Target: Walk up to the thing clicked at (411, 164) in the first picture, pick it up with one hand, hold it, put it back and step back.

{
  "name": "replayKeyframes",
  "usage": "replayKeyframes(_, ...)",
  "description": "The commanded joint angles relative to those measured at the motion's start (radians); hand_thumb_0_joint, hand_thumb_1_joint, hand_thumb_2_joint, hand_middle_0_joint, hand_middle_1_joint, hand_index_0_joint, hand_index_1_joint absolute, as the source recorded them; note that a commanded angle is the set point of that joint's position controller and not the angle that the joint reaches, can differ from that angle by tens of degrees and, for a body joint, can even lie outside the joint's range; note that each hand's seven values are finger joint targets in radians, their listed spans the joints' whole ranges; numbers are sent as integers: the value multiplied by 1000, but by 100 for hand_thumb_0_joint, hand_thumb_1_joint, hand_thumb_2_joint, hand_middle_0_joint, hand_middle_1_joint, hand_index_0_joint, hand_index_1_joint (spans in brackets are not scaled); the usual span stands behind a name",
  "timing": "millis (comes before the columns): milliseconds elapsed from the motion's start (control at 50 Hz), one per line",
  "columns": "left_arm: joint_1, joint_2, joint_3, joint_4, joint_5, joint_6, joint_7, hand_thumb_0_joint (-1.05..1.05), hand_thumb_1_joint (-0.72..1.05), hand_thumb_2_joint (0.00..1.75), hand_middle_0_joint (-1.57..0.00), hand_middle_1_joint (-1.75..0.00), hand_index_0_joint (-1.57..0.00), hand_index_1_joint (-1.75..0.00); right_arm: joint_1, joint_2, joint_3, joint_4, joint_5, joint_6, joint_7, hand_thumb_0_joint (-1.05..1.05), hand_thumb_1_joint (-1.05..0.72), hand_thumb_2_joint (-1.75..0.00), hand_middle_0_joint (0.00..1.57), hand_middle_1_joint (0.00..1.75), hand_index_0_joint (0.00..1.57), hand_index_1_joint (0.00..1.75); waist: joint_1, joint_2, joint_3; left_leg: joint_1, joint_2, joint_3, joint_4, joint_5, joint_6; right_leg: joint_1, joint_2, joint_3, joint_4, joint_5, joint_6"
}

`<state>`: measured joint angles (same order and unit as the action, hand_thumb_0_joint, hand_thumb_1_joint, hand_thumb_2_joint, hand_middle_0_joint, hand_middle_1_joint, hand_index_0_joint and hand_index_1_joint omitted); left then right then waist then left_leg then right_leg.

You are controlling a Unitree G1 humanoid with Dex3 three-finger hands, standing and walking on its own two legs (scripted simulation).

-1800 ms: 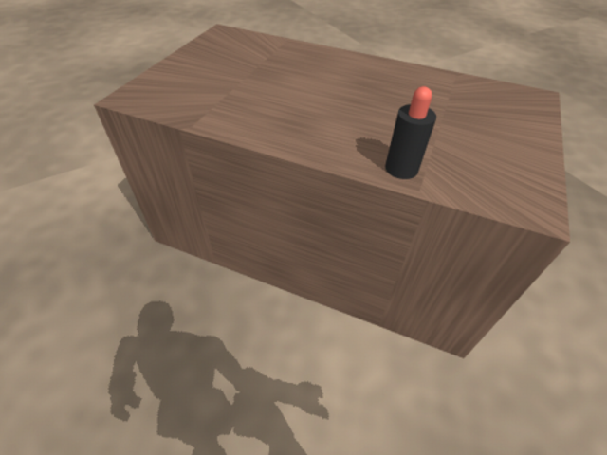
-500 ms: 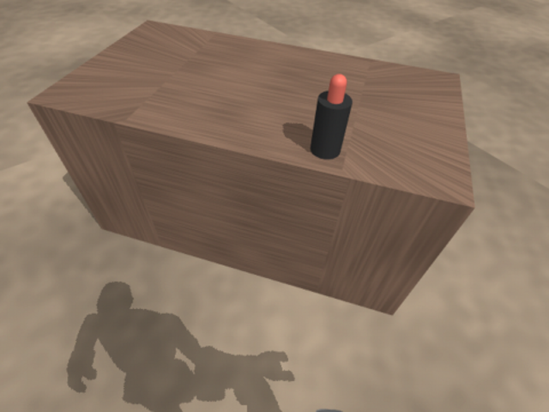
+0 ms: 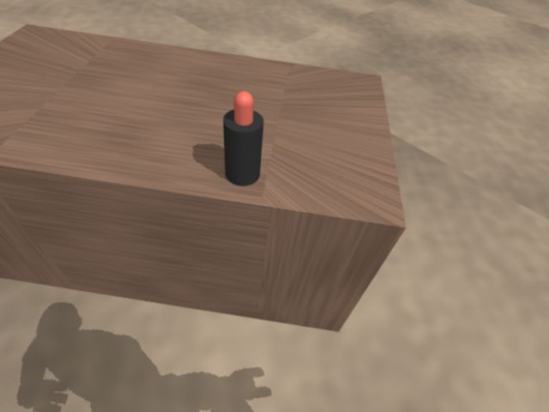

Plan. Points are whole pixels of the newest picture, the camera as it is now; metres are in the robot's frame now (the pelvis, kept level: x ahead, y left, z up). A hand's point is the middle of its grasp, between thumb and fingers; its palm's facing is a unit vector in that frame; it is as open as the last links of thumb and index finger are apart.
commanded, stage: walk up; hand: left
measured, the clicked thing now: (243, 137) +0.66 +0.09 +0.01
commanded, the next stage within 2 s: none
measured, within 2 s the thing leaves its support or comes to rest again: neither
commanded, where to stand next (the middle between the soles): +0.23 -0.07 m, yaw -7 degrees
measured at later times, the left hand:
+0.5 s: hand (197, 314) +0.30 +0.14 -0.12, palm faces -0.18 -0.91 -0.38, open 7.4 cm
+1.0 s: hand (185, 326) +0.30 +0.16 -0.15, palm faces -0.14 -0.91 -0.40, open 7.4 cm
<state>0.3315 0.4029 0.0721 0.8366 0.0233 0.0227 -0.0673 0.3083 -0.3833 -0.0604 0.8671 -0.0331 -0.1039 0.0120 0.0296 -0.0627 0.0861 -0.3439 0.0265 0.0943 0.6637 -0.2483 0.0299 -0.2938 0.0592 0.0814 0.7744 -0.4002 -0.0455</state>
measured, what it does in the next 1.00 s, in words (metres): walks ahead: right foot, then left foot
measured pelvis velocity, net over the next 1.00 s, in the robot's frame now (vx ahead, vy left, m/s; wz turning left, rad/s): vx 0.16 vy -0.09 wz -0.15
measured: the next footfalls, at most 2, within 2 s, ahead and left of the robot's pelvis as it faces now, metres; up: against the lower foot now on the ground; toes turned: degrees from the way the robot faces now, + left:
right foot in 0.36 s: +0.26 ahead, -0.22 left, +0.00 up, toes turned -7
left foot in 0.76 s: +0.23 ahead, +0.05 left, +0.00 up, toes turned -8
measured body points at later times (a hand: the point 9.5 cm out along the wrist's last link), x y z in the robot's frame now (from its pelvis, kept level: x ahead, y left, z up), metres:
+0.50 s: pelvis +0.15 -0.10 +0.00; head +0.19 -0.13 +0.45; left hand +0.31 +0.19 -0.09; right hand +0.15 -0.42 -0.12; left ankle +0.10 +0.06 -0.65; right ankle +0.22 -0.22 -0.72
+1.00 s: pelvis +0.16 -0.09 -0.01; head +0.20 -0.09 +0.44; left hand +0.30 +0.21 -0.13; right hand +0.20 -0.42 -0.12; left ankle +0.23 +0.02 -0.72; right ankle +0.14 -0.20 -0.72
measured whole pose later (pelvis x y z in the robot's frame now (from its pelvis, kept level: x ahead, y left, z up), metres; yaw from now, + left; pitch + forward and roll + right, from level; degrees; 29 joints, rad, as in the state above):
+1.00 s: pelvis +0.16 -0.09 -0.01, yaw -8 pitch -1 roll -1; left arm 0.15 0.41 0.05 0.92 -0.01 -0.01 0.02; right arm 0.19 -0.40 -0.05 0.87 -0.02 0.02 0.01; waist -0.01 -0.01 0.12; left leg -0.42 0.05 0.02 0.77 -0.32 0.00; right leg -0.33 0.03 -0.01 0.78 -0.45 -0.03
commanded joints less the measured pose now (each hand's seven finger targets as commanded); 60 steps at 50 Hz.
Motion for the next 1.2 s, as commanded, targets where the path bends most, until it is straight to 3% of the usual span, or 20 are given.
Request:
replayKeyframes(0,26,261,61,-98,5,-16,17,0,90,90,-20,-30,-20,-30,39,-390,-117,-76,17,-21,-42,0,-90,-90,20,30,20,30,-51,159,-3,241,453,-706,-507,-598,136,-429,-50,153,360,-37,-5)
replayKeyframes(80,14,232,70,-51,2,-35,1,0,90,90,-20,-30,-20,-30,19,-285,-80,-83,17,-36,-31,0,-90,-90,20,30,20,30,-31,183,85,149,285,-325,-469,-166,122,-332,-87,100,290,115,38)
replayKeyframes(220,-147,147,38,-118,-12,-50,-25,0,90,90,-20,-30,-20,-30,88,-293,-81,-91,11,-23,-9,0,-90,-90,20,30,20,30,-80,248,2,247,208,-1,-309,389,133,-194,-115,-81,-65,175,38)
replayKeyframes(280,-113,143,35,-92,-17,-57,-15,0,90,90,-20,-30,-20,-30,34,-302,-78,-113,12,7,-7,0,-90,-90,20,30,20,30,-54,272,-56,213,220,-2,-214,355,121,-29,-92,-125,-180,242,17)
replayKeyframes(340,60,226,70,-2,-11,-79,20,0,90,90,-20,-30,-20,-30,88,-193,-35,-131,23,33,-11,0,-90,-90,20,30,20,30,34,-39,-189,65,127,53,224,166,63,310,-62,-114,-314,369,0)
replayKeyframes(360,90,303,92,-7,-6,-85,36,0,90,90,-20,-30,-20,-30,155,-128,-8,-143,30,36,-10,0,-90,-90,20,30,20,30,31,-243,-219,-112,32,32,363,-201,27,413,-233,180,-331,385,-53)
replayKeyframes(380,68,340,86,-54,-10,-83,44,0,90,90,-20,-30,-20,-30,166,-173,-13,-136,36,53,-15,0,-90,-90,20,30,20,30,28,-219,-212,-206,-10,-32,472,-315,-2,377,-414,509,-440,264,-173)
replayKeyframes(420,-11,319,79,-62,-31,-68,50,0,90,90,-20,-30,-20,-30,110,-265,-47,-94,28,64,-30,0,-90,-90,20,30,20,30,16,-134,-128,-176,62,-125,542,-345,-7,206,-409,465,-437,223,-250)
replayKeyframes(500,-80,236,38,-61,-22,-86,73,0,90,90,-20,-30,-20,-30,134,-201,-23,-48,32,81,-26,0,-90,-90,20,30,20,30,-34,-71,-127,-82,70,-123,418,-220,-2,77,-271,161,-333,526,-165)
replayKeyframes(660,-164,249,28,-69,-26,-80,101,0,90,90,-20,-30,-20,-30,37,-189,-32,-25,23,103,-28,0,-90,-90,20,30,20,30,-43,-101,-135,30,32,-92,171,-145,-15,-38,-326,160,-234,714,-183)
replayKeyframes(720,-188,256,29,-71,-31,-62,105,0,90,90,-20,-30,-20,-30,36,-199,-50,-21,14,101,-24,0,-90,-90,20,30,20,30,-66,-73,-139,99,4,-89,51,-23,13,-113,-313,174,-175,539,-145)
replayKeyframes(760,-171,227,23,-68,-35,-52,106,0,90,90,-20,-30,-20,-30,5,-246,-63,-38,0,96,-22,0,-90,-90,20,30,20,30,-51,78,-145,105,106,-254,-83,97,52,-151,-225,118,-75,343,-74)
replayKeyframes(800,-173,196,21,-41,-39,-40,113,0,90,90,-20,-30,-20,-30,-96,-315,-76,-66,10,92,-9,0,-90,-90,20,30,20,30,-40,295,-134,21,305,-480,-229,141,224,-121,-21,-94,174,-133,10)
replayKeyframes(820,-166,200,23,-22,-32,-37,114,0,90,90,-20,-30,-20,-30,-108,-301,-76,-65,3,89,-6,0,-90,-90,20,30,20,30,-45,290,-126,-13,335,-518,-243,177,268,-109,-26,-49,264,-224,15)
replayKeyframes(880,-140,187,28,2,-34,-43,101,0,90,90,-20,-30,-20,-30,-133,-256,-55,-82,3,92,-16,0,-90,-90,20,30,20,30,-26,251,-121,22,242,-361,-169,319,220,-126,-29,-52,251,-188,12)
replayKeyframes(980,-64,167,22,73,-12,-81,104,0,90,90,-20,-30,-20,-30,-189,-198,-24,-68,23,111,-12,0,-90,-90,20,30,20,30,23,192,-195,27,132,-228,39,202,83,145,-65,-41,-302,122,7)
replayKeyframes(1020,-135,264,36,48,18,-101,111,0,90,90,-20,-30,-20,-30,-138,-145,-1,-61,29,113,-8,0,-90,-90,20,30,20,30,-20,-1,-119,-208,10,-173,134,-77,-9,218,-332,398,-386,204,-102)
replayKeyframes(1040,-184,332,45,44,11,-97,111,0,90,90,-20,-30,-20,-30,-173,-212,-29,-51,18,119,-23,0,-90,-90,20,30,20,30,-9,-35,-108,-137,27,-194,212,-326,0,49,-446,454,-379,237,-221)
replayKeyframes(1060,-220,312,40,40,8,-96,109,0,90,90,-20,-30,-20,-30,-169,-233,-42,-29,13,120,-22,0,-90,-90,20,30,20,30,-30,-30,-57,-59,48,-196,256,-313,-2,-70,-445,436,-393,192,-238)
replayKeyframes(1180,-244,206,5,57,-4,-94,87,0,90,90,-20,-30,-20,-30,-115,-194,-28,44,21,83,-3,0,-90,-90,20,30,20,30,-61,-37,-117,211,27,-156,-122,81,23,-81,-207,67,-259,248,-40)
